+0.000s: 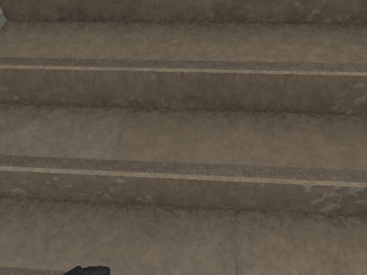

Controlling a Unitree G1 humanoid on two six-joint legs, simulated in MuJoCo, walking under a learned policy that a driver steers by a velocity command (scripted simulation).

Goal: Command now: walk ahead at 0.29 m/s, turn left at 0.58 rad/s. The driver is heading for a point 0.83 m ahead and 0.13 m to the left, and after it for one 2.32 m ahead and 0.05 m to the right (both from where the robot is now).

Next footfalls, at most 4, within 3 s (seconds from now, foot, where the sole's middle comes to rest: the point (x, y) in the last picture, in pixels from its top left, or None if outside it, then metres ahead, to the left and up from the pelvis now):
0.16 left None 0.08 0.03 -0.70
0.42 right None -0.09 -0.09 -0.87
0.86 left None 0.20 0.18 -0.71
1.38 right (158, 257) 0.49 0.11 -0.54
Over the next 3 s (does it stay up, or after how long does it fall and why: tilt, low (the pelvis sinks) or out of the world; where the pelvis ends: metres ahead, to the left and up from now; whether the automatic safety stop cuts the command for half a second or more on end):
stays up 0.79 0.22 0.40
